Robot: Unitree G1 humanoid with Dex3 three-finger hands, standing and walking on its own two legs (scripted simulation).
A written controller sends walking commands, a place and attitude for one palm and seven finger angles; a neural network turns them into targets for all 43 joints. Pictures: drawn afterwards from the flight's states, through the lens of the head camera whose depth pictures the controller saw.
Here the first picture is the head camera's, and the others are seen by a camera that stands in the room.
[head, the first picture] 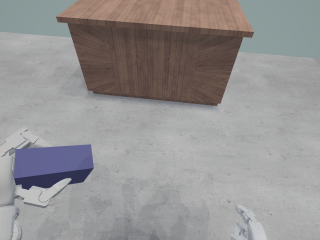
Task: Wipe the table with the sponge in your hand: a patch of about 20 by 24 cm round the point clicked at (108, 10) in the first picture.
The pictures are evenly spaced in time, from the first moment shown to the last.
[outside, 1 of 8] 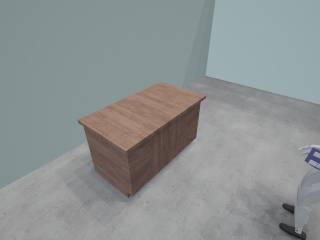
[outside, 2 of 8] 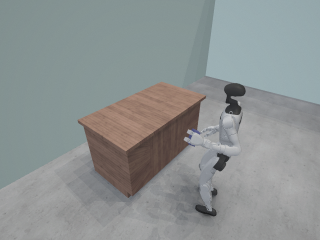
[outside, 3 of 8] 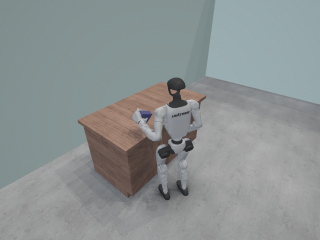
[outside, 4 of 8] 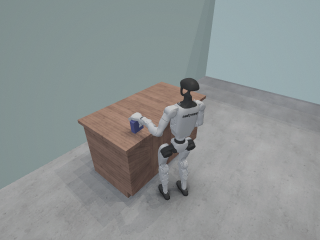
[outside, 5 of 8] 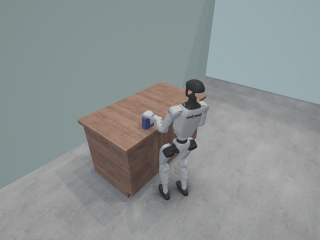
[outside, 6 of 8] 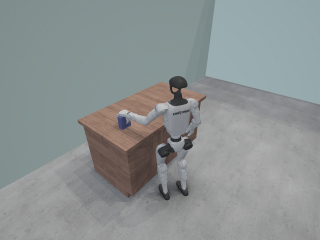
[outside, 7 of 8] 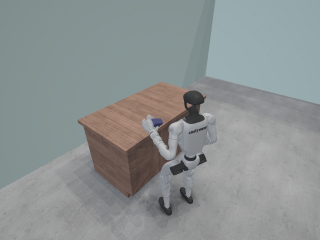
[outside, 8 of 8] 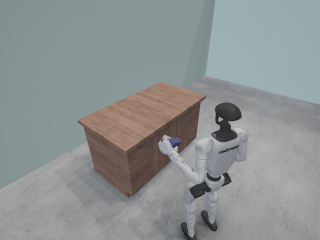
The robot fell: no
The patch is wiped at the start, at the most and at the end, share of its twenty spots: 0.00 1.00 1.00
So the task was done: yes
